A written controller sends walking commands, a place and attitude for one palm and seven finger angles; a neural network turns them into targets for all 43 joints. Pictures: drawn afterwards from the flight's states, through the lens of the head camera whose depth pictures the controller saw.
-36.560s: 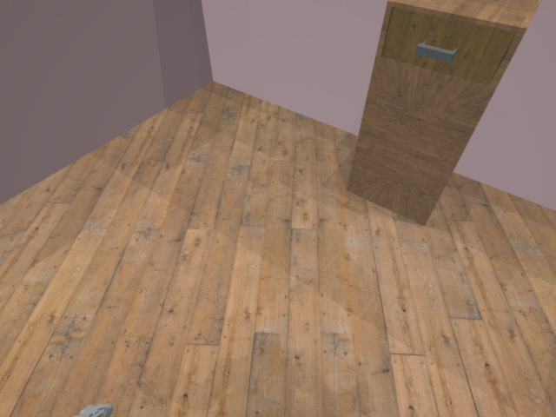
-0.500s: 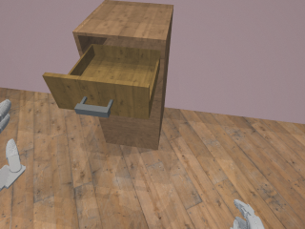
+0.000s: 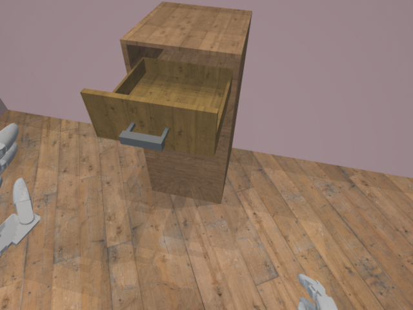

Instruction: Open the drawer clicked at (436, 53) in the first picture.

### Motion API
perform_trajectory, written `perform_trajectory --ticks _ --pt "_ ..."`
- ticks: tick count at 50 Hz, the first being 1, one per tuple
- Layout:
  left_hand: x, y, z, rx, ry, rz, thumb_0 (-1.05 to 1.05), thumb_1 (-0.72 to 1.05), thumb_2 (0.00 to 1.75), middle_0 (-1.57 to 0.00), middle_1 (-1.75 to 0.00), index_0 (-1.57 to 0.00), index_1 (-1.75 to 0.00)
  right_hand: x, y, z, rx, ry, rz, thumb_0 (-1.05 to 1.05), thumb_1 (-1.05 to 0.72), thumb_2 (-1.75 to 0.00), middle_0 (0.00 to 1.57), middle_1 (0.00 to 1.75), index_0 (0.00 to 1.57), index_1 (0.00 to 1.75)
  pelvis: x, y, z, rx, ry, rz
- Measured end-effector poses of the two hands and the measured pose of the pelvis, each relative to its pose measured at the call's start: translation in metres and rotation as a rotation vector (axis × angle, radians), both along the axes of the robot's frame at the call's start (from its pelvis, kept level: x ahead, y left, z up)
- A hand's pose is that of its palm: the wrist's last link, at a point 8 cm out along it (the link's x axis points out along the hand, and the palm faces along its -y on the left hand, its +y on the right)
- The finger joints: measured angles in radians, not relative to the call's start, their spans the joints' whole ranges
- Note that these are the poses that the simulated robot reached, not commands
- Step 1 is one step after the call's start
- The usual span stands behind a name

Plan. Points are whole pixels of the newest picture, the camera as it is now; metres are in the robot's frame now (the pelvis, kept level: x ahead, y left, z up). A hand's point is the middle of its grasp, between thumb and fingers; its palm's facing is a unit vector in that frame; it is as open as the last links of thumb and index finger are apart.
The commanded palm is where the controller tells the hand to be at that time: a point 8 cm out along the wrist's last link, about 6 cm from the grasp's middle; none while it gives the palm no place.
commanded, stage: let the arm hang, fingers relaxed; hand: left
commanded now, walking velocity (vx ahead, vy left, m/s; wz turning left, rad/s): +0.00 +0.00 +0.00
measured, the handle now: (145, 134) +0.53 +0.19 +0.02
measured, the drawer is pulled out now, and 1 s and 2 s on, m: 0.30 0.30 0.30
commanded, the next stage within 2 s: look to check the result in 1.10 s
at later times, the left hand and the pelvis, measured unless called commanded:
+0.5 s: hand out of the picture +0.00 +0.20 -0.17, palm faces +0.05 -0.97 -0.22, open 7.1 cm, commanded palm none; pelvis +0.01 +0.01 +0.01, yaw +1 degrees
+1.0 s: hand out of the picture +0.01 +0.17 -0.17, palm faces +0.03 -0.99 -0.17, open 7.3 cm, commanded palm none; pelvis +0.01 +0.01 +0.01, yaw -1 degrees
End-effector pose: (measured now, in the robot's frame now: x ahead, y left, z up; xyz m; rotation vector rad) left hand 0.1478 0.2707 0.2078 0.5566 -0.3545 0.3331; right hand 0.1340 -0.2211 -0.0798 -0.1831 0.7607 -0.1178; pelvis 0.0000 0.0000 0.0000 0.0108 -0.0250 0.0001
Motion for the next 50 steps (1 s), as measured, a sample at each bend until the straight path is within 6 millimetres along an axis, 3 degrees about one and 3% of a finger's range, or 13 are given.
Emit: perform_trajectory --ticks 1,3,5,7,9,11,14,21,25,29,33,39,50 --pt "0.005 0.002 -0.006 0.019 0.018 -0.002 0.01 0.89 0.9 -0.21 -0.3 -0.21 -0.3 0.003 0.0 -0.003 0.008 -0.006 0.016 0.01 -0.91 -0.9 0.21 0.3 0.21 0.3 0.001 0.0 -0.001 0.0 0.009 0.012" --pt "0.024 0.012 -0.048 -0.036 0.175 0.023 0.01 0.89 0.9 -0.21 -0.3 -0.2 -0.3 0.007 -0.001 -0.019 0.024 0.028 0.041 0.01 -0.91 -0.9 0.21 0.3 0.21 0.3 0.002 0.003 -0.006 0.007 0.022 0.028" --pt "0.037 0.02 -0.115 -0.175 0.428 0.085 0.0 0.9 0.9 -0.2 -0.3 -0.2 -0.3 0.007 -0.002 -0.035 0.036 0.09 0.042 0.01 -0.91 -0.9 0.21 0.3 0.21 0.3 0.002 0.005 -0.008 0.004 0.026 0.035" --pt "0.033 0.016 -0.188 -0.309 0.705 0.136 0.0 0.9 0.9 -0.2 -0.3 -0.2 -0.3 0.0 -0.003 -0.044 0.042 0.15 0.03 0.01 -0.91 -0.9 0.21 0.3 0.21 0.3 0.002 0.006 -0.009 0.003 0.02 0.038" --pt "0.013 -0.001 -0.254 -0.415 0.972 0.154 0.01 0.91 0.9 -0.19 -0.29 -0.19 -0.3 -0.012 -0.003 -0.048 0.039 0.206 0.007 0.01 -0.91 -0.9 0.21 0.3 0.21 0.3 0.002 0.006 -0.009 0.005 0.007 0.034" --pt "-0.02 -0.025 -0.304 -0.5 1.209 0.146 0.01 0.91 0.9 -0.19 -0.29 -0.19 -0.3 -0.03 -0.004 -0.048 0.029 0.265 -0.023 0.01 -0.91 -0.9 0.2 0.3 0.21 0.3 0.002 0.006 -0.007 0.007 -0.004 0.026" --pt "-0.071 -0.055 -0.343 -0.631 1.434 0.165 0.0 0.94 0.9 -0.2 -0.29 -0.19 -0.3 -0.063 -0.005 -0.046 0.001 0.379 -0.054 0.01 -0.91 -0.9 0.2 0.3 0.2 0.3 0.002 0.005 -0.002 -0.004 -0.008 0.02" --pt "-0.13 -0.032 -0.349 -0.639 1.577 0.301 -0.04 1.0 0.9 -0.21 -0.3 -0.2 -0.3 -0.132 -0.002 -0.049 -0.014 0.644 -0.085 0.01 -0.91 -0.9 0.2 0.3 0.2 0.3 0.003 0.004 0.005 -0.02 0.0 0.025" --pt "-0.158 -0.024 -0.344 -0.613 1.671 0.354 -0.02 0.96 0.9 -0.2 -0.3 -0.2 -0.3 -0.153 0.005 -0.053 0.016 0.7 -0.116 0.01 -0.91 -0.9 0.2 0.3 0.2 0.3 0.006 0.007 0.007 -0.019 -0.005 0.016" --pt "-0.172 -0.023 -0.34 -0.599 1.722 0.379 -0.01 0.94 0.9 -0.2 -0.3 -0.2 -0.3 -0.163 0.015 -0.058 0.05 0.719 -0.129 0.01 -0.91 -0.9 0.2 0.3 0.2 0.3 0.007 0.01 0.007 -0.016 -0.01 0.006" --pt "-0.174 -0.028 -0.34 -0.601 1.731 0.374 0.0 0.92 0.9 -0.2 -0.3 -0.2 -0.3 -0.164 0.026 -0.062 0.082 0.716 -0.131 0.01 -0.91 -0.9 0.2 0.3 0.2 0.3 0.008 0.011 0.008 -0.014 -0.014 -0.001" --pt "-0.16 -0.043 -0.343 -0.619 1.702 0.327 0.01 0.91 0.9 -0.2 -0.3 -0.2 -0.3 -0.158 0.039 -0.065 0.115 0.694 -0.13 0.0 -0.91 -0.9 0.2 0.3 0.2 0.3 0.009 0.012 0.008 -0.011 -0.015 -0.007" --pt "-0.146 -0.052 -0.347 -0.631 1.681 0.295 0.02 0.93 0.9 -0.2 -0.3 -0.2 -0.3 -0.153 0.041 -0.064 0.117 0.678 -0.147 0.0 -0.91 -0.9 0.2 0.3 0.2 0.3 0.014 0.011 0.007 -0.012 -0.012 -0.011"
